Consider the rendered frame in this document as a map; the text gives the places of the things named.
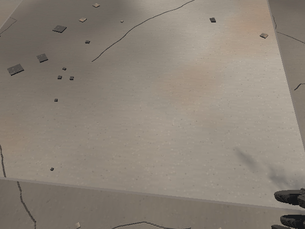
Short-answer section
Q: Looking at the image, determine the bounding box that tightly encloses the right robot hand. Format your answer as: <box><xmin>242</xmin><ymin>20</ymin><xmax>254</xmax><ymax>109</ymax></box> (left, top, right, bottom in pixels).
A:
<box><xmin>271</xmin><ymin>188</ymin><xmax>305</xmax><ymax>229</ymax></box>

